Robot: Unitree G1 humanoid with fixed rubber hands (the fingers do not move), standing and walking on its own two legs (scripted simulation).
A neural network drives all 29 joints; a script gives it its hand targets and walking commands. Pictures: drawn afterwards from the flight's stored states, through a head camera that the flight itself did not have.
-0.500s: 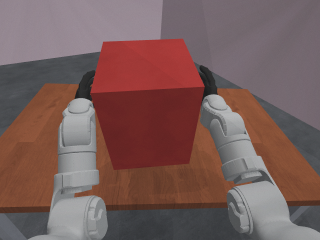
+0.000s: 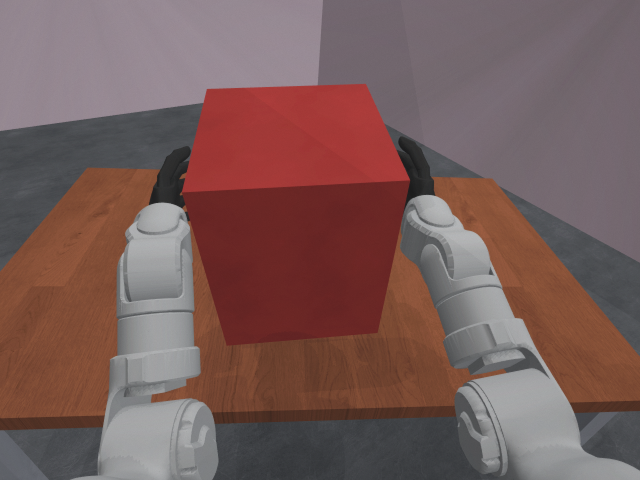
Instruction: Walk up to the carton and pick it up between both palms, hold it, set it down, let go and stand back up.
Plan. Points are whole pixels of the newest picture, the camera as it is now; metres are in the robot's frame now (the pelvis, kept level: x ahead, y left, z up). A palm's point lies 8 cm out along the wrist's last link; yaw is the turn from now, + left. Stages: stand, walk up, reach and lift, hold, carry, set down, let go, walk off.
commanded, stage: hold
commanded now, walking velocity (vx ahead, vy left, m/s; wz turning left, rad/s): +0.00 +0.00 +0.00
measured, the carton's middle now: (295, 215) +0.39 +0.01 +0.19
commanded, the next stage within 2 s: none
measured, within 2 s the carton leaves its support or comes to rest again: neither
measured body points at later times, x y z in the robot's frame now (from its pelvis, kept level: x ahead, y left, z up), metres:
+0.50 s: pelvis +0.00 +0.00 +0.00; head -0.07 +0.03 +0.44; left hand +0.37 +0.16 +0.22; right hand +0.38 -0.13 +0.23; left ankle +0.01 +0.13 -0.75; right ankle +0.02 -0.10 -0.75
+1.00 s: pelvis +0.00 +0.00 +0.00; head -0.06 +0.03 +0.44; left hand +0.37 +0.16 +0.22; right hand +0.38 -0.13 +0.23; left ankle +0.01 +0.13 -0.75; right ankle +0.02 -0.10 -0.75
